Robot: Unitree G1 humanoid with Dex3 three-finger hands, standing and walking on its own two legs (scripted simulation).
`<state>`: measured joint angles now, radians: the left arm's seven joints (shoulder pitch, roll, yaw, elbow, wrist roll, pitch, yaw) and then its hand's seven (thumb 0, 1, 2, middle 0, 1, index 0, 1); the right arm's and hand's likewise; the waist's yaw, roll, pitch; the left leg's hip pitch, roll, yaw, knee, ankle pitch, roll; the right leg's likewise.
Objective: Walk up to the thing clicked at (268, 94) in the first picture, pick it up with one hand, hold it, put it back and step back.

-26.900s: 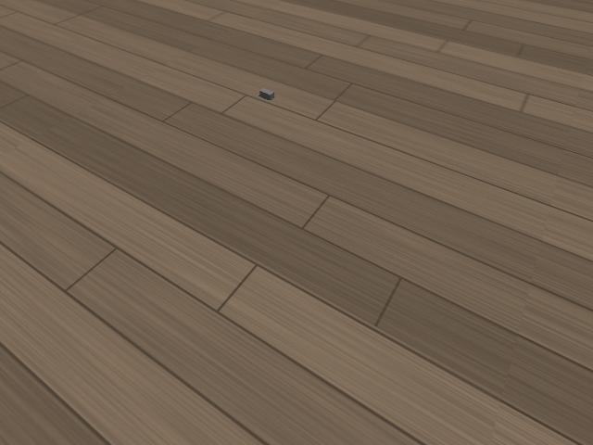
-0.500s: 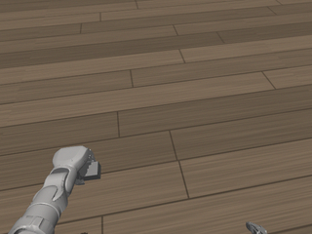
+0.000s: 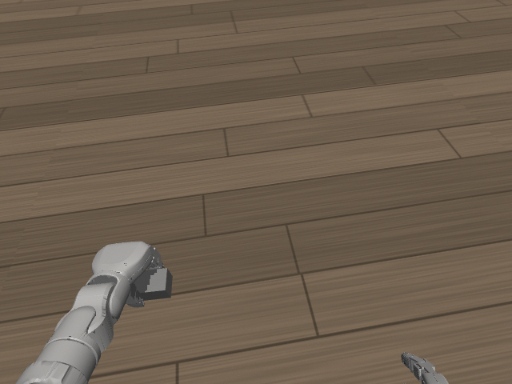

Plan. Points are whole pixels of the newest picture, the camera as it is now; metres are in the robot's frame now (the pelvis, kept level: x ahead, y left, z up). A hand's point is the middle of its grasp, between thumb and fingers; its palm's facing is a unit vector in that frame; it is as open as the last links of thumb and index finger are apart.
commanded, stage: hold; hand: left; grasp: from above
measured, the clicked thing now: (146, 285) +0.32 +0.21 -0.08
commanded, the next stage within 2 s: crouch in 1.26 s
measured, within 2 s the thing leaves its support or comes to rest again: neither
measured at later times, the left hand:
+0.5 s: hand (133, 287) +0.29 +0.21 -0.03, palm faces -0.43 -0.06 -0.90, open 7.1 cm
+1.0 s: hand (136, 284) +0.29 +0.21 -0.02, palm faces -0.44 -0.06 -0.90, open 7.1 cm
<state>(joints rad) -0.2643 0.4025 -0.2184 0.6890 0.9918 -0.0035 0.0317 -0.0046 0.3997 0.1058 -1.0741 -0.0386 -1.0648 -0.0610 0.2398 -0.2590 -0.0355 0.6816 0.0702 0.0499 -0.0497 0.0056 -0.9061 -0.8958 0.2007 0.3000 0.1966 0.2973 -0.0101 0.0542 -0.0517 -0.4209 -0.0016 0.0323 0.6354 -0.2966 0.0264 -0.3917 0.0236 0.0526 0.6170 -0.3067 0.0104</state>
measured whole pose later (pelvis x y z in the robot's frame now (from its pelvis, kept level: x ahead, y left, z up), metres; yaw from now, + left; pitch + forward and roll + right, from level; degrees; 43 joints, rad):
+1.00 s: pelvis +0.00 -0.01 +0.01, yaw +0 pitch +1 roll +0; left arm -0.22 0.40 -0.24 0.58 0.98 0.01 -0.04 -0.01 0.40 0.10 -1.07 -0.03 -1.06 -0.05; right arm 0.18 -0.26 -0.02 0.66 0.09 0.07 -0.07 0.01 -0.91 -0.90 0.20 0.30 0.20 0.30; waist 0.01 0.06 -0.01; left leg -0.28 0.00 0.03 0.49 -0.23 0.02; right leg -0.26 0.02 0.05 0.49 -0.26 0.00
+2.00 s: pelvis -0.05 +0.00 -0.13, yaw +1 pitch +24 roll -2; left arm -0.57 0.36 -0.17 1.11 1.17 -0.04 0.35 0.00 0.41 0.08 -1.07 -0.04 -1.06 -0.05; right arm 0.22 -0.28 -0.08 0.70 0.00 0.03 -0.01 0.00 -0.90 -0.90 0.20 0.30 0.20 0.30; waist -0.08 0.03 -0.18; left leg -1.28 0.00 -0.01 1.36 -0.51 0.03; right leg -1.23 0.04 0.00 1.34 -0.53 0.01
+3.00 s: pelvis -0.08 -0.01 -0.37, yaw -4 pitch +37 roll -5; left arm -0.86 0.50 -0.01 1.40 1.22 -0.12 0.49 0.00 0.42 0.10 -1.05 -0.07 -1.04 -0.08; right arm 0.13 -0.23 -0.02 0.77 -0.12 -0.06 0.10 0.00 -0.90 -0.90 0.20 0.30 0.20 0.30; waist -0.17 0.01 -0.14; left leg -2.19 0.03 -0.06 2.21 -0.67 0.02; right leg -2.12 0.06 -0.08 2.17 -0.70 0.00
